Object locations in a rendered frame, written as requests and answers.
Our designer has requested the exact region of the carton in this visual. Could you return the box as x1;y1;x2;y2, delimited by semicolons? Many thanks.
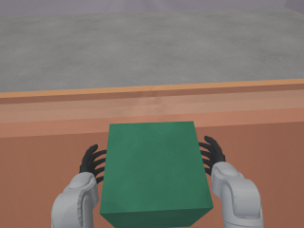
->
99;121;214;228

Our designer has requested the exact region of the robot right hand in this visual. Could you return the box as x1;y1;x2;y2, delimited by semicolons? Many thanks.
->
199;136;226;176

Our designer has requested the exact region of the robot right forearm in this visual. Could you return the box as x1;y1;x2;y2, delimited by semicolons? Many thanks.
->
211;161;264;228

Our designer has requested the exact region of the robot left hand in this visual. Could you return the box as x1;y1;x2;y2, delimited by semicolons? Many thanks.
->
79;144;106;184

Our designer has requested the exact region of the robot left forearm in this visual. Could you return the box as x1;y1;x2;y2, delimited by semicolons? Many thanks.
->
51;172;99;228

